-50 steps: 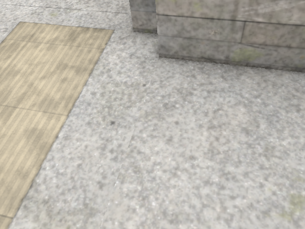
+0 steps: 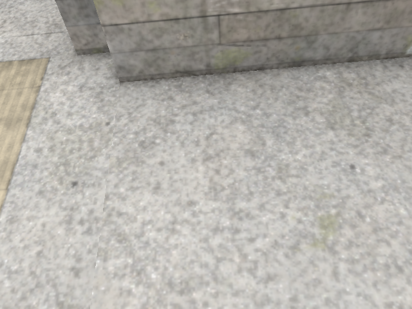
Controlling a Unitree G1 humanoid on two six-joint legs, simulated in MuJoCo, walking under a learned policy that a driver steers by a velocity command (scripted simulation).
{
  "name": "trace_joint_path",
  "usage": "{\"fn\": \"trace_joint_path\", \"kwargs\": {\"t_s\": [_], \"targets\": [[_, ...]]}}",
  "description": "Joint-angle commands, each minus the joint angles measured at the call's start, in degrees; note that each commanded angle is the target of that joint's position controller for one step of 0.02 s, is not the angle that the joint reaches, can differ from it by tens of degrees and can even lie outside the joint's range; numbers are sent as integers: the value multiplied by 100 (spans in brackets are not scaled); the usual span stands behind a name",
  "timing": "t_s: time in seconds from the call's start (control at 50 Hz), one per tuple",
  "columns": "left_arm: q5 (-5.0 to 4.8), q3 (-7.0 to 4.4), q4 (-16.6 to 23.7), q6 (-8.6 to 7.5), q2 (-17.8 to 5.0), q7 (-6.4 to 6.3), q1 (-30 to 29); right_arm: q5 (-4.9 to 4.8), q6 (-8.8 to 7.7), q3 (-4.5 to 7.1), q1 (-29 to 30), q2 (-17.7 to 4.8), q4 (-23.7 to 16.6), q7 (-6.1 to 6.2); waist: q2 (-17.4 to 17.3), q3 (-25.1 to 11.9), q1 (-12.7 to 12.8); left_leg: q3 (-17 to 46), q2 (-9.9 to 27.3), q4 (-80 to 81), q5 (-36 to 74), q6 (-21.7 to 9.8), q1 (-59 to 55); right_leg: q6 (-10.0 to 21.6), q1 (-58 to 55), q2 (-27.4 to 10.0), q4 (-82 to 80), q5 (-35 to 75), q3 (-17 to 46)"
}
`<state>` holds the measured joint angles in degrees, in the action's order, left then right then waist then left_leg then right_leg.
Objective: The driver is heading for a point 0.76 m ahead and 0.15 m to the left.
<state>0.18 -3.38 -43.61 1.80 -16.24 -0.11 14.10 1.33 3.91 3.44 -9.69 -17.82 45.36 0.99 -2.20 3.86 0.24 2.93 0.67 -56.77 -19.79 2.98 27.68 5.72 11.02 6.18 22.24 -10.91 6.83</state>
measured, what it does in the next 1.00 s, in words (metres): walks ahead, turning left: left foot, then right foot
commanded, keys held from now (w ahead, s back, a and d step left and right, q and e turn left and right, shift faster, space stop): e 0.04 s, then no key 0.04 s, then q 0.12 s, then w+q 0.80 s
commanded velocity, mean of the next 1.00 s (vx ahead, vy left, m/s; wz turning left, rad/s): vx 0.28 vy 0.00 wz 0.26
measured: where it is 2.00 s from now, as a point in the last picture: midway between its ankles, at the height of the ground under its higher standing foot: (158, 234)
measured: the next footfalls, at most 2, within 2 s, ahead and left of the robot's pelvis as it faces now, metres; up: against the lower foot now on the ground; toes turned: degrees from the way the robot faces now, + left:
left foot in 0.28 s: +0.07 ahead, +0.13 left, +0.00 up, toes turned -6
right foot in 0.68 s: +0.26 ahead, -0.08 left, +0.00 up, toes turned +12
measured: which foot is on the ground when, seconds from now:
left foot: up 0.00-0.26, down 0.28-0.68, up 0.70-1.00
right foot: down 0.00-0.28, up 0.30-0.66, down 0.68-1.00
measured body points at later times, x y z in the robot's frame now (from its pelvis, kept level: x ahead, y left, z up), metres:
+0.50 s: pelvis +0.07 +0.03 +0.00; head +0.08 +0.05 +0.45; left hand +0.20 +0.30 -0.12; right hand +0.08 -0.24 -0.12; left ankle +0.03 +0.13 -0.75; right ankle +0.09 -0.10 -0.70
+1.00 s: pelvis +0.29 +0.02 +0.00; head +0.32 +0.02 +0.44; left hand +0.19 +0.28 -0.13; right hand +0.54 -0.16 -0.12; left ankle +0.34 +0.18 -0.68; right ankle +0.22 -0.09 -0.75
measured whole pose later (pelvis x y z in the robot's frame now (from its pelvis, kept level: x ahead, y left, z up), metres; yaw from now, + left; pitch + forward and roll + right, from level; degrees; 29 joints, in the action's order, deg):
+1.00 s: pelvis +0.29 +0.02 +0.00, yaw +20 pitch +2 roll -1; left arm 1.3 -1.7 -49.6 -5.2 -13.9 -0.2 23.8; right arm 2.2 0.2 3.7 -6.3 -17.1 43.1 -4.6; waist -3.0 1.3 2.9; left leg -0.1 1.6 -54.2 -7.1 -2.1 38.9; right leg 1.9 -0.8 1.2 13.7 -16.7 -8.2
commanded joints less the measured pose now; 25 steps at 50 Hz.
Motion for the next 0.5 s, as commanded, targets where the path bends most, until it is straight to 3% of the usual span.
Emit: {"fn": "trace_joint_path", "kwargs": {"t_s": [0.02,0.1,0.2,0.22,0.24,0.26,0.28,0.3,0.32,0.34,0.36,0.38,0.42,0.5], "targets": [[38,-269,224,-35,-1003,-37,396,-10,-81,94,257,-457,-452,40,844,-413,191,58,-46,291,-94,29,755,744,-938,-1511,-385,1628,1675],[92,-235,258,-47,-933,-50,312,-46,-117,63,177,-429,-437,58,808,-554,169,27,-75,654,-160,-57,360,793,-764,-1537,-269,1910,1749],[183,20,133,-70,-520,-96,20,-102,-134,-63,10,-208,-273,47,810,-624,106,-161,-94,1927,-141,-283,-1223,569,-51,-1439,-211,2068,1406],[161,38,33,-62,-560,-110,97,-83,-152,-93,-149,-154,-186,34,779,-703,53,-264,-177,2414,33,-347,-1662,506,57,-1378,-266,1112,1395],[133,17,-43,-39,-690,-122,141,-41,-194,-107,-289,-126,-115,24,737,-590,-42,-387,-316,2993,279,-441,-2115,431,363,-1275,-269,-180,1397],[158,32,-89,-42,-661,-127,221,4,-255,-110,-273,-182,-92,34,558,-398,-38,-167,-290,3307,88,-551,-2440,322,767,-1135,-225,-1373,1416],[196,92,-34,-75,-470,-119,179,54,-334,-103,-428,-368,-86,50,12,-258,-81,842,348,3749,-712,-757,-2642,189,1217,-872,307,-2166,1147],[164,125,114,-126,-371,-86,-7,31,-365,10,-657,-893,-52,43,-700,-125,-124,2393,1200,4420,-1883,-1285,-2788,-26,1992,-145,1306,-2028,95],[257,52,266,-172,-680,-94,-445,27,-359,146,-1212,-1186,234,-49,-971,265,-434,3607,1835,4977,-2320,-1871,-2450,-139,2487,-39,1955,-2172,-475],[259,-7,310,-236,-820,-69,-623,10,-403,112,-1223,-937,276,-108,-619,540,-359,3698,1775,5064,-2405,-1959,-2262,-219,2574,-305,2471,-1880,-290],[216,1,268,-299,-762,-12,-599,-23,-447,86,-1031,-776,255,-141,-499,533,-223,3299,1528,5036,-2079,-1845,-2158,-320,2505,-412,2652,-1530,-263],[189,4,224,-348,-719,56,-558,-29,-478,89,-868,-717,209,-145,-535,378,-128,2897,1260,5034,-1645,-1685,-2167,-410,2358,-482,2711,-1262,-298],[228,41,181,-414,-547,165,-602,-52,-551,102,-871,-617,237,-117,-520,103,-111,2298,843,4944,-656,-1584,-2218,-554,2185,-494,2769,-819,-481],[194,112,358,-435,-351,201,-1135,-73,-598,192,-1312,-595,372,-89,-480,-45,-332,2060,644,4731,-22,-1651,-2337,-779,2263,-511,2196,-526,-636]]}}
